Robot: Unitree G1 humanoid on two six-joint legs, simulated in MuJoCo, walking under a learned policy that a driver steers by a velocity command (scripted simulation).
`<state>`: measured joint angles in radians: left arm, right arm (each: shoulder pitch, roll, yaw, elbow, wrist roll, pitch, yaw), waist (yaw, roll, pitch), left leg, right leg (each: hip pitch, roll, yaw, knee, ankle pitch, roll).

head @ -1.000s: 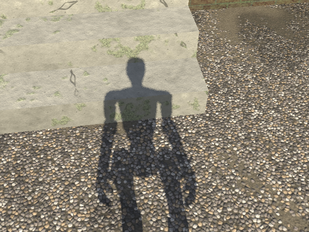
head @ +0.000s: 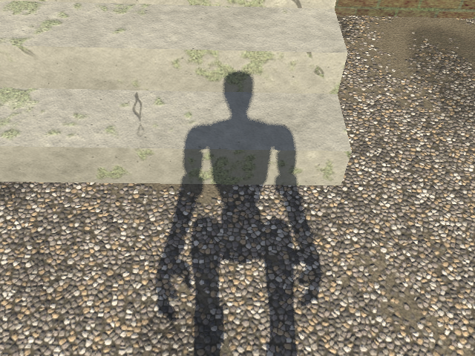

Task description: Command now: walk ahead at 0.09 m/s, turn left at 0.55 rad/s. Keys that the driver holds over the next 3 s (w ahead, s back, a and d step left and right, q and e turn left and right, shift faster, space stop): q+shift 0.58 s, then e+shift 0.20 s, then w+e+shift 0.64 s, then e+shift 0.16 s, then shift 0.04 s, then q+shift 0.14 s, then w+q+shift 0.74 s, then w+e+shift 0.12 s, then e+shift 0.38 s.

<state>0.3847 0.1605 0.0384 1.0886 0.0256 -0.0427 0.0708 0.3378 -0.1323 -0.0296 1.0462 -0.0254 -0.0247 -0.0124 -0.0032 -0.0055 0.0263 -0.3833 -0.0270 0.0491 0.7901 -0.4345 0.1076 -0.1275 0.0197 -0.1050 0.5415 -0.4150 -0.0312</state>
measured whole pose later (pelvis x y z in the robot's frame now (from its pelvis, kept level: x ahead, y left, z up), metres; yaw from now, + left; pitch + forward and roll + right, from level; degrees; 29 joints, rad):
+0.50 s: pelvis +0.06 +0.06 +0.02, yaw +25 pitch +3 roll -2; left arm 0.04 0.27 0.05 0.75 0.03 0.04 0.02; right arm 0.29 -0.28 -0.10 0.78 0.00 0.03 -0.02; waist -0.05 -0.02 0.05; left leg -0.27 -0.19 -0.22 0.43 -0.16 0.13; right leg -0.63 -0.01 0.13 1.00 -0.27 0.06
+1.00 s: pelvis +0.20 +0.05 +0.02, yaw +23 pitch +2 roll +2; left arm 0.40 0.26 0.04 0.84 0.01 -0.01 -0.03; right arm 0.19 -0.29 -0.02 0.73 -0.05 -0.05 0.02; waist 0.04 0.03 0.00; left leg -0.39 -0.09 -0.09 0.84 -0.38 0.02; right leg -0.17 0.11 0.21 0.41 -0.25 -0.09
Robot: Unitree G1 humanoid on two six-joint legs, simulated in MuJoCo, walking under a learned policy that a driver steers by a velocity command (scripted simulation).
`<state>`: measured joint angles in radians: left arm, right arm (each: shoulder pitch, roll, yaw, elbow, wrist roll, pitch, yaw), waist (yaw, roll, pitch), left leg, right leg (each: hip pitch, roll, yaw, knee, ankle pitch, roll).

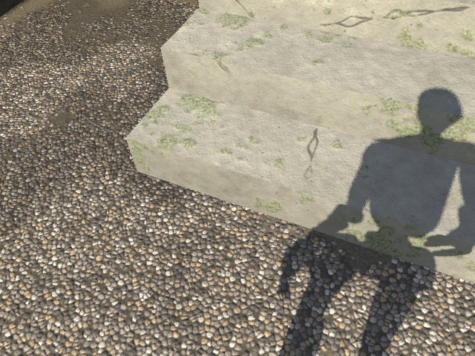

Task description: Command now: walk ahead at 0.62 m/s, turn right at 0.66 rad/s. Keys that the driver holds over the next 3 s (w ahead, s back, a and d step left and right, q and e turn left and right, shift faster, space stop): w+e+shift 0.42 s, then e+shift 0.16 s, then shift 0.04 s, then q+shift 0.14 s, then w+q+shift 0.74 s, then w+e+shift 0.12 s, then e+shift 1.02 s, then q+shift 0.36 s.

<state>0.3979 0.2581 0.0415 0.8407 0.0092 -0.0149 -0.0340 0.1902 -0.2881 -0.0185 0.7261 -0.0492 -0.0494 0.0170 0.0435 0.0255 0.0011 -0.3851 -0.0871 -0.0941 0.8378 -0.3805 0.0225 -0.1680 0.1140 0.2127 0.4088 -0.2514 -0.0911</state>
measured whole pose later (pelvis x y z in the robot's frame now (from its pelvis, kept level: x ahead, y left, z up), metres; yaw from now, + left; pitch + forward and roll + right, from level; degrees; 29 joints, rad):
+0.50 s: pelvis +0.30 +0.00 -0.01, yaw -24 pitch +3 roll +2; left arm 0.11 0.37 0.08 0.70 0.03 0.00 -0.08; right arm 0.38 -0.33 -0.05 0.79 -0.03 -0.11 0.00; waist -0.04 -0.06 -0.01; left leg -0.01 -0.02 0.11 0.29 -0.34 0.00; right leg -0.72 -0.03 -0.01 1.19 -0.22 -0.08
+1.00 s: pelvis +0.54 -0.11 +0.00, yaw -26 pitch +1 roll -1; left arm 0.26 0.25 0.04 0.81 0.03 -0.09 -0.01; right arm 0.29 -0.24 -0.04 0.82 -0.03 0.01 0.04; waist -0.01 0.01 0.01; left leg -0.62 0.10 -0.01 1.07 -0.19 0.02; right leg -0.17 0.05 -0.18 0.26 -0.12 -0.10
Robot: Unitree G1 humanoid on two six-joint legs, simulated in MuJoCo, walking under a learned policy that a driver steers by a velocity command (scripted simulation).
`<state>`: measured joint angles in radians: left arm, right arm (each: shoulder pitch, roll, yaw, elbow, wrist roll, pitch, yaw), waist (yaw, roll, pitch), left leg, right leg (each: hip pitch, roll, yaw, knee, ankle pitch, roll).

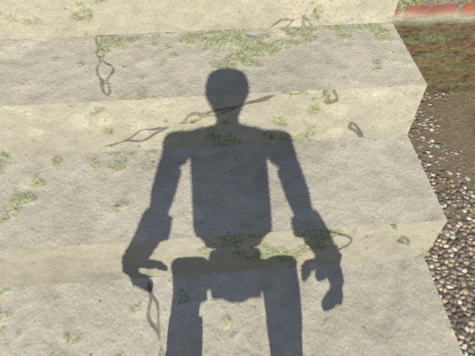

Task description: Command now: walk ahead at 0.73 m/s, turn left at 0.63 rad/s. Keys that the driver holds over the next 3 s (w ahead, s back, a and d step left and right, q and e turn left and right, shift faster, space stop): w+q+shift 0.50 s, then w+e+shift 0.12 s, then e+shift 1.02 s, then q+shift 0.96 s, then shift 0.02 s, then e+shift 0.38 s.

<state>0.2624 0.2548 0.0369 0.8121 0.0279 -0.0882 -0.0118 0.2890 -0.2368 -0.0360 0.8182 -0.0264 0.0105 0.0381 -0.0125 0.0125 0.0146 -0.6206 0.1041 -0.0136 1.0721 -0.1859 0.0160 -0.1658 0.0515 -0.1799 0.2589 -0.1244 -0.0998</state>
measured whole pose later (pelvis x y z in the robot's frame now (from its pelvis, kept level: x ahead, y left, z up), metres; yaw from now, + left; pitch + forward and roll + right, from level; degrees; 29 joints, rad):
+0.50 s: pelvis +0.24 +0.14 -0.02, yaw +27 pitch +4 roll -1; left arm 0.02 0.14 -0.05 0.53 0.08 -0.05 0.00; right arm 0.55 -0.23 -0.02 0.89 -0.04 -0.06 0.01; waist -0.04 -0.02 -0.05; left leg -0.15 -0.13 -0.11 0.51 -0.42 0.12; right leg -1.18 -0.07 -0.01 2.21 -0.51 -0.05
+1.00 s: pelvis +0.56 +0.27 +0.19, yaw +16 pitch +5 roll +2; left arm 0.55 0.18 0.05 0.96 0.03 -0.02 0.04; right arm -0.26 -0.03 0.10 0.33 -0.06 -0.05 -0.01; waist 0.11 -0.02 0.06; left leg -1.26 0.01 0.05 1.58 -0.45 0.08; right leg -0.08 0.09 0.19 0.21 -0.17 -0.10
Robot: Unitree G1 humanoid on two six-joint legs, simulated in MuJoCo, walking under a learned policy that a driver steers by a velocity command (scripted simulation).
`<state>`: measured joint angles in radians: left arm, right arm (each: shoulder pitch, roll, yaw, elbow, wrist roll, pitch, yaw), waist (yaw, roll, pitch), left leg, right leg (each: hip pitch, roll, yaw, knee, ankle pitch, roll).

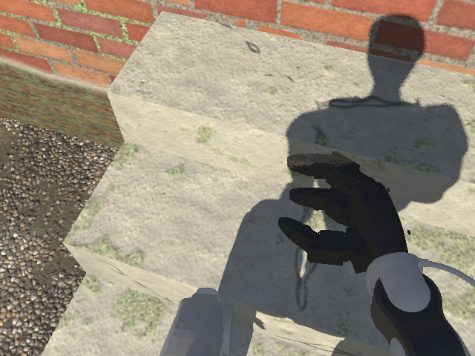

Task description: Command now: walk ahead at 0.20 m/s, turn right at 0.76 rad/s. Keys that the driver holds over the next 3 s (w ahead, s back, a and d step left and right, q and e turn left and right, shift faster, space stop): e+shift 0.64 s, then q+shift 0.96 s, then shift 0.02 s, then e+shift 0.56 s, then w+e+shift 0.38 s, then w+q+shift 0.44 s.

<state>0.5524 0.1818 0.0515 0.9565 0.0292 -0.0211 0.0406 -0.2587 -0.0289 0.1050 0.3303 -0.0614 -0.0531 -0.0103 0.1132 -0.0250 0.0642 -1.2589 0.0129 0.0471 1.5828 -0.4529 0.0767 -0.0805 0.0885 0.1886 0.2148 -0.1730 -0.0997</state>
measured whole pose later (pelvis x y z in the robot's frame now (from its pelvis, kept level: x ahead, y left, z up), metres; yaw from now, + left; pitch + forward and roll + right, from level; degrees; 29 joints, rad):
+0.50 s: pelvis +0.15 -0.02 +0.12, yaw -27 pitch +0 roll +2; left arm 0.13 0.23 0.07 0.52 0.02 0.04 0.01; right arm 0.23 -0.29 -0.08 0.70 -0.03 0.03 -0.01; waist -0.02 0.04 0.03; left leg -0.37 0.24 0.27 0.90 -0.48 -0.06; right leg -0.47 -0.03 -0.09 0.82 -0.34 -0.06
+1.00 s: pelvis +0.21 -0.01 +0.15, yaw -32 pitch +2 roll -1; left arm 0.11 0.17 0.04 0.63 0.02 -0.01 0.01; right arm 0.25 -0.15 -0.03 0.62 -0.02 0.02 -0.02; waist -0.05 -0.06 0.00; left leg -0.34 -0.04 -0.02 0.63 -0.32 0.05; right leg -0.48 0.04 0.03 0.99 -0.42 0.04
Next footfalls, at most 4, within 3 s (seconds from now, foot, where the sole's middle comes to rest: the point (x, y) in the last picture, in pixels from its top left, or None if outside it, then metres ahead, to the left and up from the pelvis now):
0.04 left None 0.25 0.12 -0.62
0.48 right None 0.19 -0.14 -0.62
0.90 left None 0.30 0.05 -0.62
1.30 right None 0.22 -0.09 -0.62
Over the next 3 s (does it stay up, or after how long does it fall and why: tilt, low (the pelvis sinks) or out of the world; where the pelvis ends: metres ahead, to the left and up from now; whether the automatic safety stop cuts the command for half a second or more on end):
stays up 0.54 -0.14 0.32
